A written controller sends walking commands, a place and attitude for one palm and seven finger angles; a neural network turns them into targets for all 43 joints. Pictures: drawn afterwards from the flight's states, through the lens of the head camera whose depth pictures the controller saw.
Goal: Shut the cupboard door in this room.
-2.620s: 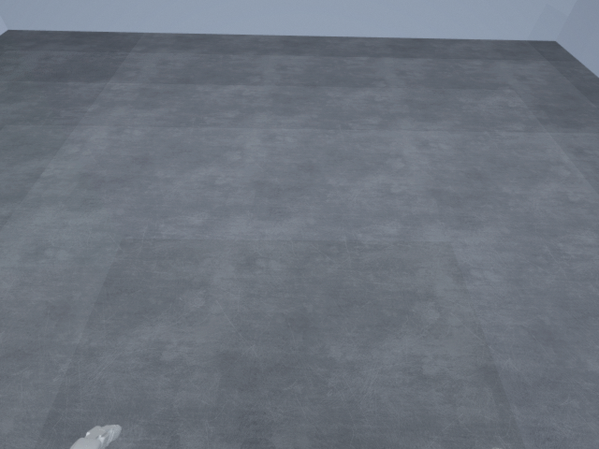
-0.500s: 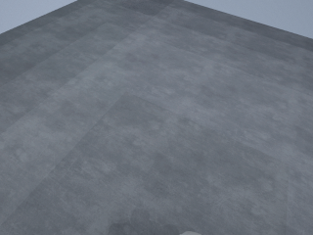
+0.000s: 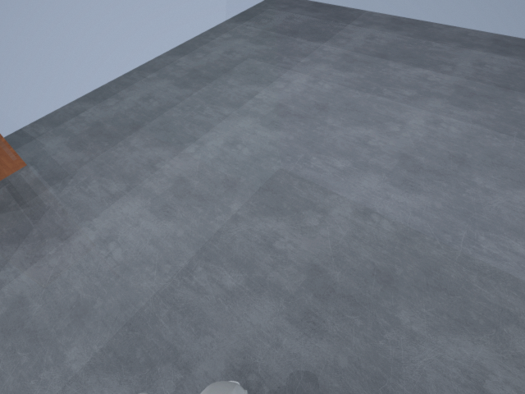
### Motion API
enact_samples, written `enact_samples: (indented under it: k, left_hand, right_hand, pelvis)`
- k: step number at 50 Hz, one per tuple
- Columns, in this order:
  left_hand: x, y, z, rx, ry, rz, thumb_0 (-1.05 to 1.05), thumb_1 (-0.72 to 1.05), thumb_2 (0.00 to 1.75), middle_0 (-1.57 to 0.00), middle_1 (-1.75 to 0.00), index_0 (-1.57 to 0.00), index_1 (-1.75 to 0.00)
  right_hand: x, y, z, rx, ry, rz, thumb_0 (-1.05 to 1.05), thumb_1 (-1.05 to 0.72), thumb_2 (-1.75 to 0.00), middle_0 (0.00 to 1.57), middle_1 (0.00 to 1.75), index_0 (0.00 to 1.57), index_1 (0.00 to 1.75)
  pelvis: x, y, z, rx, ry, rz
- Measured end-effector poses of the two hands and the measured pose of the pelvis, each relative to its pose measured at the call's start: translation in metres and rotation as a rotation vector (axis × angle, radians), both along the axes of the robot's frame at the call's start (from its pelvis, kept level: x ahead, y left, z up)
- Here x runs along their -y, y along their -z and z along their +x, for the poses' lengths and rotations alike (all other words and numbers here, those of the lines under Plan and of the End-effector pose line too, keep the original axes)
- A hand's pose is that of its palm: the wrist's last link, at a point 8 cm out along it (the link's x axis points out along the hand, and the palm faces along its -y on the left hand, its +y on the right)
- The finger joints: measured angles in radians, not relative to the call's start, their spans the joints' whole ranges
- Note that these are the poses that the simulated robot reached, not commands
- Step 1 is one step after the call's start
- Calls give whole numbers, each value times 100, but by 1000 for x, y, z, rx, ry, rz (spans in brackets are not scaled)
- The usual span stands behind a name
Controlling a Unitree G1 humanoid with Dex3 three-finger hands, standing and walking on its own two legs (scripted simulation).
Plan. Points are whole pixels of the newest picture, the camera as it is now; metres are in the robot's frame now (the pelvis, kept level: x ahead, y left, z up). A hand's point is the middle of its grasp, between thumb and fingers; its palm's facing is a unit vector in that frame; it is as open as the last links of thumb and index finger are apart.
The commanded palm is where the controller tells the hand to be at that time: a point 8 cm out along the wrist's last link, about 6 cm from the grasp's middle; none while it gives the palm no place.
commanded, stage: turn or walk to find it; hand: left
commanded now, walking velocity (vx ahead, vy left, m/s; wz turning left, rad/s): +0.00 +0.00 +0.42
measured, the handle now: out of the picture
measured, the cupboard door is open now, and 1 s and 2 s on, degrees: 85 85 85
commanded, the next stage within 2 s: stand and wait in 0.50 s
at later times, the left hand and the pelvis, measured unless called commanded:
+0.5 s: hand out of the picture -0.05 +0.26 -0.18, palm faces +0.28 -0.93 -0.23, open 7.4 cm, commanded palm none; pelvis -0.03 +0.05 +0.00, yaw +12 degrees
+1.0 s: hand out of the picture -0.04 +0.20 -0.16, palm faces +0.30 -0.92 -0.23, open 7.3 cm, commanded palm none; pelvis -0.03 +0.01 +0.00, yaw +16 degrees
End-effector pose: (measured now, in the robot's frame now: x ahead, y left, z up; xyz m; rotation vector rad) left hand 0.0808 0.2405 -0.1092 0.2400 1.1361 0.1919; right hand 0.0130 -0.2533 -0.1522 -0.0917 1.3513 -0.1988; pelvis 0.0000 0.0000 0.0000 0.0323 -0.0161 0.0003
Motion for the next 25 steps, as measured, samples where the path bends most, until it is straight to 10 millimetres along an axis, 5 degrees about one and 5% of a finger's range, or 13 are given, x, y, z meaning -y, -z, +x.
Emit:
enact_samples:
  k: [10, 19, 25]
  left_hand:
    - [2, 17, -70, -99, -135, -53, 0, 90, 90, -21, -30, -20, -30]
    - [-42, 52, -141, -208, -277, -99, 0, 90, 90, -21, -30, -20, -30]
    - [-68, 42, -147, -199, -315, -91, 1, 91, 90, -20, -30, -20, -29]
  right_hand:
    - [3, -10, 22, -40, -121, -45, 0, -91, -90, 20, 30, 19, 30]
    - [-56, -20, 95, 137, -289, -84, 0, -91, -90, 20, 30, 19, 30]
    - [-87, -38, 108, 203, -345, -80, 0, -91, -90, 20, 30, 20, 30]
  pelvis:
    - [-3, -1, -6, -4, -102, -7]
    - [-37, 15, -19, -6, -181, -27]
    - [-50, 2, -25, 2, -213, -52]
